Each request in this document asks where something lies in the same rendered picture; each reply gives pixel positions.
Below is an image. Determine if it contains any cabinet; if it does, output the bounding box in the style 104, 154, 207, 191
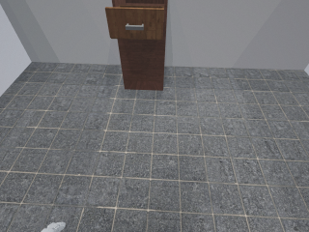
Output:
112, 0, 168, 91

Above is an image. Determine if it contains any handle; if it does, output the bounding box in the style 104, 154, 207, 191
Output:
126, 23, 144, 31

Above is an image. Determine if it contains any drawer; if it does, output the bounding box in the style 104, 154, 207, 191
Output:
105, 5, 164, 41

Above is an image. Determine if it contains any robot left hand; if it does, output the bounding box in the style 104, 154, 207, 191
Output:
41, 221, 66, 232

